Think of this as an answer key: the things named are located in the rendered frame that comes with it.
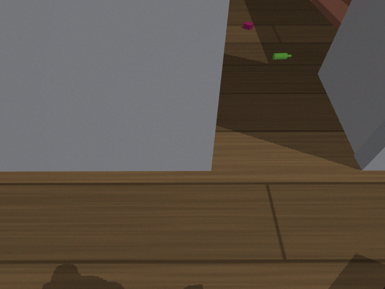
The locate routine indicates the bookshelf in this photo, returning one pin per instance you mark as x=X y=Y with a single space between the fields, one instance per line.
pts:
x=333 y=10

